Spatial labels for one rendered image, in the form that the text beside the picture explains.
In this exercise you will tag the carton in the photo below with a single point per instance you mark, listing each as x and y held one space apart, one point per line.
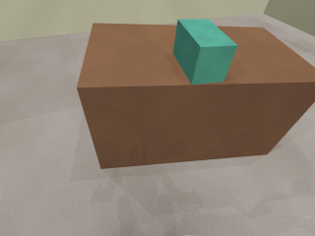
203 51

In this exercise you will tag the pedestal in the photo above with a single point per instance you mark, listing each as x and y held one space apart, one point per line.
141 108

